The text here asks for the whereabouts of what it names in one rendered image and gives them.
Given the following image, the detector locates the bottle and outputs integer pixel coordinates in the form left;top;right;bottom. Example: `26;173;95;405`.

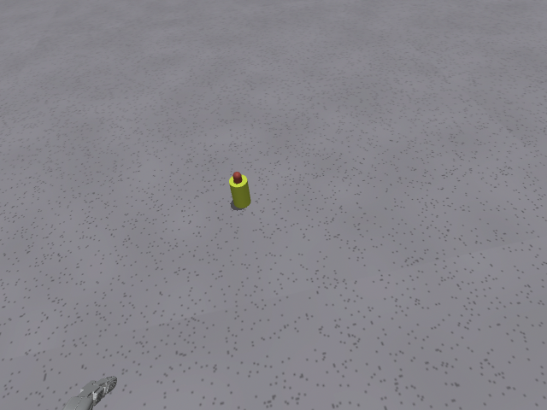
229;172;250;208

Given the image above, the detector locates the left robot hand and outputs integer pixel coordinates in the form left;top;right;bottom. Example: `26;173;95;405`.
62;377;117;410

